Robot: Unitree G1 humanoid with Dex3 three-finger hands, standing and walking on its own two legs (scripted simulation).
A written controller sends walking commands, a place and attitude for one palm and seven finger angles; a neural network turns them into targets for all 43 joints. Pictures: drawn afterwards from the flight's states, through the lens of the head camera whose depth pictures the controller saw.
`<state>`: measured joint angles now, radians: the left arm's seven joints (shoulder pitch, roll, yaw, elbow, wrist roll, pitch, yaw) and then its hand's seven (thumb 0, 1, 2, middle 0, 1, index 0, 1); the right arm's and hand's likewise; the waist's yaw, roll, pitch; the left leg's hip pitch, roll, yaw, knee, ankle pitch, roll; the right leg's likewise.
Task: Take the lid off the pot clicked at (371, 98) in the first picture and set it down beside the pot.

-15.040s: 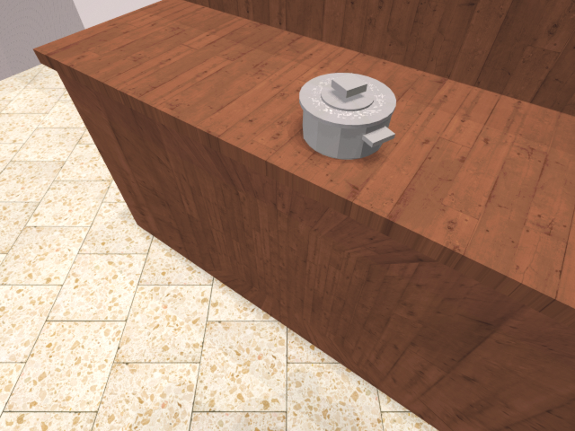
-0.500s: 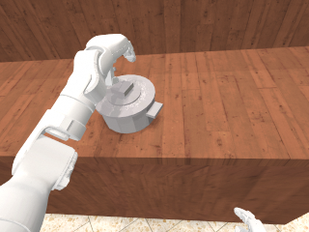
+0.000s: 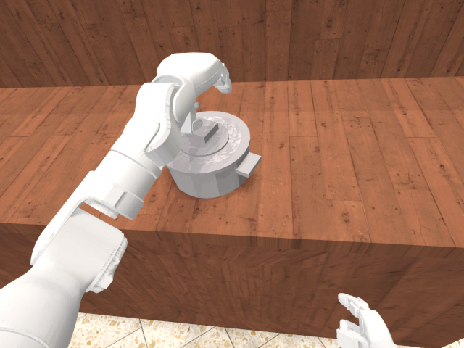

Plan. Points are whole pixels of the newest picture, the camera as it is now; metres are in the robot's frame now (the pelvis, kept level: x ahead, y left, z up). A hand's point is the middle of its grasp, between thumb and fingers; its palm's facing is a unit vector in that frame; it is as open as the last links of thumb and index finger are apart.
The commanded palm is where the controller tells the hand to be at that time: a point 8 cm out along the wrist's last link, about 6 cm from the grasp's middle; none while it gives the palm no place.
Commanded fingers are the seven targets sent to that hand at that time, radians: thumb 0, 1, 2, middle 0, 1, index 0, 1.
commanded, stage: move the open hand above the knob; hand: left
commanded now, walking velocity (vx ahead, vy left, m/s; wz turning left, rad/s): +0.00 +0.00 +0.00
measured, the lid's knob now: (201, 129) +0.47 +0.07 +0.14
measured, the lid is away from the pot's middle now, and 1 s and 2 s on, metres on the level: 0.00 0.00 0.00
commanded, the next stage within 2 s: lower the open fingers around the knob in 0.32 s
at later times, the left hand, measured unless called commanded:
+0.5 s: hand (186, 109) +0.44 +0.08 +0.21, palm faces -0.13 -0.02 -0.99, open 10.4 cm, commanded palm +0.41 +0.09 +0.27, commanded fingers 0.00 -0.40 1.60 -0.83 -0.08 -0.83 -0.08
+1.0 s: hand (189, 130) +0.43 +0.08 +0.18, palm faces -0.21 -0.03 -0.98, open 10.4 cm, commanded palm +0.41 +0.08 +0.23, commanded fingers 0.00 -0.40 1.60 -0.83 -0.08 -0.83 -0.08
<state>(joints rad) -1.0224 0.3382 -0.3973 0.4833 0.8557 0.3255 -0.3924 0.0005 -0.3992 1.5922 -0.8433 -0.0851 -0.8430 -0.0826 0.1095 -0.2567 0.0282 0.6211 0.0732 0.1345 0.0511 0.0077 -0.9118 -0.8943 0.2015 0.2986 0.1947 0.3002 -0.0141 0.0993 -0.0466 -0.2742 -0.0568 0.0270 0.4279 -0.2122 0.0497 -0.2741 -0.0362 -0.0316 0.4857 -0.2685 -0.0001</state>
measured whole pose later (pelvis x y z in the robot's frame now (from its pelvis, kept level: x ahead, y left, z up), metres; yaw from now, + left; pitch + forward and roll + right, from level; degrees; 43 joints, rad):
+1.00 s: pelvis +0.00 +0.00 +0.00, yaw +0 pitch +2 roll +1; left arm -0.91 0.36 -0.37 0.47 0.84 0.30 -0.42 0.00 -0.40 1.59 -0.84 -0.08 -0.84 -0.08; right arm 0.13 -0.27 0.02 0.62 0.08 0.14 0.05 0.01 -0.91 -0.89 0.20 0.30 0.19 0.30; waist -0.03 0.10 -0.03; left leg -0.26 -0.05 0.02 0.44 -0.21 0.05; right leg -0.25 -0.03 -0.04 0.48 -0.26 0.00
